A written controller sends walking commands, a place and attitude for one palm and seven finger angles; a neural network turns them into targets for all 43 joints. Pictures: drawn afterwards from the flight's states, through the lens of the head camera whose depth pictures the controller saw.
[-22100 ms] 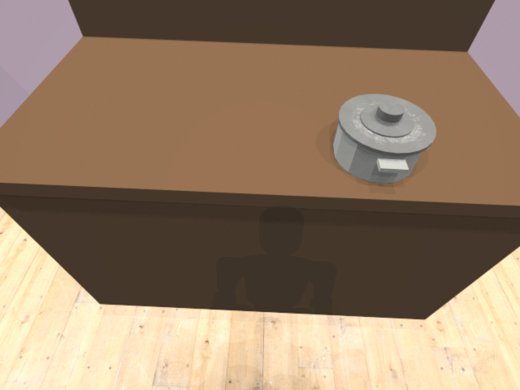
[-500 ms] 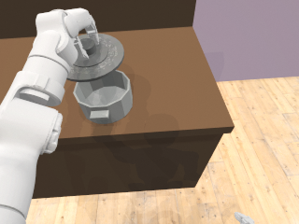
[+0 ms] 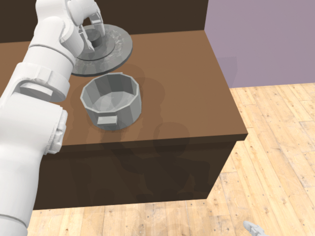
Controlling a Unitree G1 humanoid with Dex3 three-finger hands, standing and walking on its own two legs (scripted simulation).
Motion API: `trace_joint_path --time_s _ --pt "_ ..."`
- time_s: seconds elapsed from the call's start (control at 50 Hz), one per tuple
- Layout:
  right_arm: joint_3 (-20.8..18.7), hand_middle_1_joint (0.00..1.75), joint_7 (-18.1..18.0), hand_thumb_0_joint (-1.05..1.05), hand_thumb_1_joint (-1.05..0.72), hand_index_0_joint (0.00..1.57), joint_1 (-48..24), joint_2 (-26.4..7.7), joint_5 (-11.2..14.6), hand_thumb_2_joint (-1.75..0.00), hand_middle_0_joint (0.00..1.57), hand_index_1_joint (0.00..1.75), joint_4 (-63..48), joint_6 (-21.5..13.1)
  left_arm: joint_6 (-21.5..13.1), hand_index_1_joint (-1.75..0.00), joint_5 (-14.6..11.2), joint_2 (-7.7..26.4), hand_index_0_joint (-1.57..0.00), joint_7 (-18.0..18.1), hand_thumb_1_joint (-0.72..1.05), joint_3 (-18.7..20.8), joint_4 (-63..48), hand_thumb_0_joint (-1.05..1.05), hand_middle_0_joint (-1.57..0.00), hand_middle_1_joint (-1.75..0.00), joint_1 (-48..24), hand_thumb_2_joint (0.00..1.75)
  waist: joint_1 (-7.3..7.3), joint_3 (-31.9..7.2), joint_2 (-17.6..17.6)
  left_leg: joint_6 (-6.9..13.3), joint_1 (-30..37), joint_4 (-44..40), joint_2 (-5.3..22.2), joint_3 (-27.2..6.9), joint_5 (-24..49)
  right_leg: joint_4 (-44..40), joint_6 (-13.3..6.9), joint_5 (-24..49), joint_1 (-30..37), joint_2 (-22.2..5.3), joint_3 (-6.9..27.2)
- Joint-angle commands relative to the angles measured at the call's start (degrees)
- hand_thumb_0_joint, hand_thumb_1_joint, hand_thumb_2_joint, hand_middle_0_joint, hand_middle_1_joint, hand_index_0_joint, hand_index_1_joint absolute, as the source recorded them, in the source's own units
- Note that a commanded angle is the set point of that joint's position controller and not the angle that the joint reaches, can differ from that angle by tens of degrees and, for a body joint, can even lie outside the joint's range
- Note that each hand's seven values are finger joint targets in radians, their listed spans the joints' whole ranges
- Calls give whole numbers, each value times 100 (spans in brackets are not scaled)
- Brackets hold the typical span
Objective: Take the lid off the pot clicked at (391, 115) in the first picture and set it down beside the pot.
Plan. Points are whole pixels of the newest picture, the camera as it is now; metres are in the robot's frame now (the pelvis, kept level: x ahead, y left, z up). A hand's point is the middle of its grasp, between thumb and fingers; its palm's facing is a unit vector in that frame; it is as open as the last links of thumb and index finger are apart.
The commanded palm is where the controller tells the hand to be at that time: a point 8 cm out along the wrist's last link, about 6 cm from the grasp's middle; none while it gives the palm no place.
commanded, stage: move the lid sideways beside the pot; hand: left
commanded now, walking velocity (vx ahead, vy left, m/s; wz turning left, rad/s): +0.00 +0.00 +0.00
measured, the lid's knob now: (91, 38) +0.51 +0.15 +0.25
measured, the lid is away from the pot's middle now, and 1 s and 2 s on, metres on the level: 0.01 0.12 0.24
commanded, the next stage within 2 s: none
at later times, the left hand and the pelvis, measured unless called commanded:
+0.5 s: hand (60, 42) +0.48 +0.20 +0.26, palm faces -0.26 -0.09 -0.96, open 8.3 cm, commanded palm +0.47 +0.21 +0.34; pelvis +0.00 +0.00 +0.00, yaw +0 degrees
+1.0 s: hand (34, 49) +0.46 +0.26 +0.26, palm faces -0.27 -0.08 -0.96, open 8.3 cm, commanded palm +0.47 +0.26 +0.34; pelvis -0.01 +0.01 +0.00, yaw +0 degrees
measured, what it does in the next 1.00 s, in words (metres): stands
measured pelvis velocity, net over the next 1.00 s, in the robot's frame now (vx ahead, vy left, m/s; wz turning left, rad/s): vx -0.01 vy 0.01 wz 0.01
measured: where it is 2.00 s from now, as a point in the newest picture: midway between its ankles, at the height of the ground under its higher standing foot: outside the picture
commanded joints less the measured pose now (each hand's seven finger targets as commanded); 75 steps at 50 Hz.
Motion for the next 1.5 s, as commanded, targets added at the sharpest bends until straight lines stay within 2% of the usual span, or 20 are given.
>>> trace_joint_path --time_s 0.0,0.08,0.14,0.26,0.32,0.4,0.48,0.6,0.66,0.72,0.78,0.82,1.04,1.1,1.14,1.2,1.24,1.34,1.4,1.48 --pt "-284 30 -56 0 -90 20 -160 -730 -26 -90 20 30 -696 -247 -35 -106 175 1456 -72 366 63 476 -1495 0 -93 -113 -3982 100 -76 -2648 -493 355 2647 126 -298 -174 1290 -326 -372 2263 -474 518 -229" --pt "-277 30 -108 0 -90 20 -212 -732 -43 -90 20 30 -800 -245 -299 -106 293 1637 -72 467 63 507 -1818 0 -93 -113 -3867 100 -11 -2810 -307 352 2677 165 -283 -139 1504 -366 -417 2298 -442 483 -200" --pt "-230 30 -140 0 -90 20 -183 -740 -4 -90 20 30 -746 -130 -266 -106 355 1836 -72 502 63 658 -1307 0 -93 -113 -3648 100 -35 -2413 -487 354 2308 70 -286 -68 1156 -365 -396 2210 -402 487 -214" --pt "-257 30 -140 0 -90 20 -196 -756 -16 -90 20 30 -851 -101 -299 -106 438 2298 -72 484 63 958 -1568 0 -93 -113 -3681 100 18 -2810 -425 379 2455 162 -294 -65 1378 -339 -382 2444 -171 477 -153" --pt "-266 30 -144 0 -90 20 -179 -790 22 -90 20 30 -798 -22 -264 -106 388 2036 -72 348 63 698 -1192 0 -93 -113 -3385 100 -62 -2424 -572 400 2250 171 -303 -15 1187 -403 -349 2367 -330 488 -172" --pt "-287 30 -150 0 -90 20 -153 -829 31 -90 20 30 -822 15 -406 -106 372 2407 -72 277 63 858 -1565 0 -93 -113 -3463 100 -59 -2719 -419 401 2410 247 -297 -37 1391 -343 -340 2523 -204 486 -160" --pt "-307 30 -154 0 -90 20 -189 -846 78 -90 20 30 -793 48 -486 -106 199 2027 -72 149 63 473 -1619 0 -93 -113 -3335 100 -89 -2469 -95 404 2517 287 -305 -66 1608 -403 -367 2488 -469 489 -235" --pt "-338 30 -147 0 -90 20 -56 -895 79 -90 20 30 -740 77 -677 -106 237 2762 -72 181 63 989 -2172 0 -93 -113 -3539 100 -49 -2848 19 386 2795 313 -217 -114 1736 -334 -338 2416 -315 535 -231" --pt "-324 30 -193 0 -90 20 -99 -850 90 -90 20 30 -727 76 -729 -106 204 2332 -72 148 63 676 -1952 0 -93 -113 -3320 100 -99 -2527 225 395 2838 296 -230 -139 1611 -429 -364 2063 -656 567 -301" --pt "-336 30 -178 0 -90 20 -63 -931 75 -90 20 30 -689 92 -745 -106 170 2690 -72 134 63 941 -1980 0 -93 -113 -3339 100 -61 -2628 77 393 2781 262 -222 -150 1420 -443 -357 2009 -546 569 -298" --pt "-332 30 -200 0 -90 20 -104 -923 101 -90 20 30 -682 55 -793 -106 64 2348 -72 145 63 611 -2037 0 -93 -113 -3339 100 -84 -2662 389 371 2945 305 -213 -211 1707 -424 -389 1987 -691 547 -326" --pt "-314 30 -205 0 -90 20 -37 -950 74 -90 20 30 -655 94 -849 -106 204 2899 -72 176 63 1051 -1996 0 -93 -113 -3367 100 -41 -2697 180 382 2818 268 -206 -195 1489 -423 -381 1964 -544 571 -302" --pt "-278 30 -239 0 -90 20 26 -959 107 -90 20 30 -601 169 -935 -106 260 2749 -72 140 63 778 -1529 0 -93 -113 -3264 100 -107 -2383 132 366 2586 209 -192 -196 1058 -466 -372 1581 -732 580 -362" --pt "-263 30 -261 0 -90 20 96 -1043 100 -90 20 30 -583 218 -999 -106 336 3498 -72 164 63 1287 -1402 0 -93 -113 -3094 100 -39 -2492 -102 378 2354 204 -185 -130 955 -455 -351 1704 -423 556 -309" --pt "-250 30 -277 0 -90 20 60 -1005 149 -90 20 30 -577 234 -1034 -106 307 3017 -72 138 63 805 -1440 0 -93 -113 -3341 100 -124 -2295 151 376 2398 174 -175 -131 899 -491 -362 1585 -641 564 -355" --pt "-275 30 -299 0 -90 20 163 -1048 106 -90 20 30 -562 208 -1118 -106 365 3533 -72 190 63 1229 -1535 0 -93 -113 -3167 100 -69 -2584 284 380 2581 272 -148 -149 1171 -466 -366 1648 -562 582 -315" --pt "-257 30 -323 0 -90 20 233 -1053 134 -90 20 30 -529 255 -1160 -106 369 3558 -72 155 63 1219 -1178 0 -93 -113 -2984 100 -92 -2362 90 403 2337 229 -156 -109 949 -509 -348 1618 -528 582 -340" --pt "-291 30 -324 0 -90 20 237 -1062 142 -90 20 30 -567 259 -1283 -106 360 3664 -72 153 63 1263 -1648 0 -93 -113 -3105 100 -74 -2546 608 399 2704 321 -118 -154 1484 -491 -370 1703 -646 610 -337" --pt "-272 30 -308 0 -90 20 305 -1107 151 -90 20 30 -530 320 -1317 -106 368 3985 -72 131 63 1519 -1275 0 -93 -113 -2696 100 -38 -2419 315 407 2459 359 -122 -126 1518 -459 -348 1862 -501 617 -332" --pt "-279 30 -306 0 -90 20 225 -1123 176 -90 20 30 -575 355 -1353 -106 297 3778 -72 109 63 1268 -1655 0 -93 -113 -2886 100 -29 -2513 614 411 2663 397 -82 -121 1650 -465 -367 1820 -585 601 -355"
